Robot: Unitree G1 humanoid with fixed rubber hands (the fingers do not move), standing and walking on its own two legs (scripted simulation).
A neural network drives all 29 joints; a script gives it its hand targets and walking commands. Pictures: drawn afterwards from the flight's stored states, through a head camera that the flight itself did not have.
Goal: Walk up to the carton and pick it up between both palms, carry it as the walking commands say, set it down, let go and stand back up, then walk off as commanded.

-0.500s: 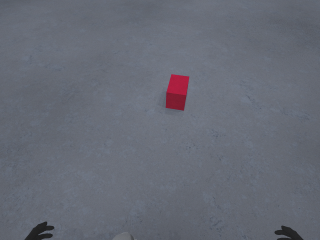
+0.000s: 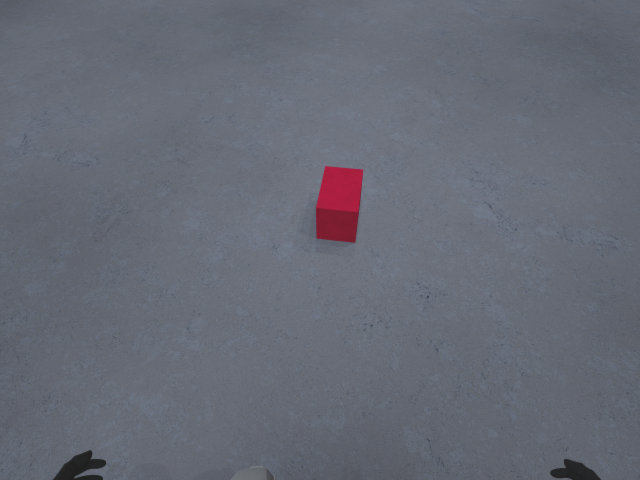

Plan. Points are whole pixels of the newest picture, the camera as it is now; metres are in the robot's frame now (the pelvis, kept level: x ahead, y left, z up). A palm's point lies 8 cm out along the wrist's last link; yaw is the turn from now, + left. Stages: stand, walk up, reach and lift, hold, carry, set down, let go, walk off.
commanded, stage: walk up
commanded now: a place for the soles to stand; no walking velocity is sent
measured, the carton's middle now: (340, 203) +1.23 -0.01 -0.65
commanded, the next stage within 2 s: none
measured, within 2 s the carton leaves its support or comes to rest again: neither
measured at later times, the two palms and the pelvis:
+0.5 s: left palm (106, 401) +0.22 +0.32 -0.06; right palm (588, 419) +0.23 -0.33 -0.09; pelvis +0.14 -0.02 +0.00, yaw -1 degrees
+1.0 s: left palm (140, 314) +0.36 +0.32 -0.07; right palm (550, 325) +0.38 -0.33 -0.09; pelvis +0.28 -0.01 +0.00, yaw -1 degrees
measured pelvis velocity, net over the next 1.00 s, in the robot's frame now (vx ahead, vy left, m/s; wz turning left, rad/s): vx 0.28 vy -0.01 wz -0.02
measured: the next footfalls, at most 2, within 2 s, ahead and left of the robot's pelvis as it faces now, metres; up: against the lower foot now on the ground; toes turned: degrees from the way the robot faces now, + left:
left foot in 0.02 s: +0.10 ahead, +0.16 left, +0.00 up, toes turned +6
right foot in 0.26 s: +0.22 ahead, -0.17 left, +0.00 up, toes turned +1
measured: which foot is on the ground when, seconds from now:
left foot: up 0.00-0.00, down 0.02-0.28, up 0.30-0.54, down 0.56-0.78, up 0.80-1.00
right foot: down 0.00-0.04, up 0.06-0.24, down 0.26-0.54, up 0.56-0.74, down 0.76-1.00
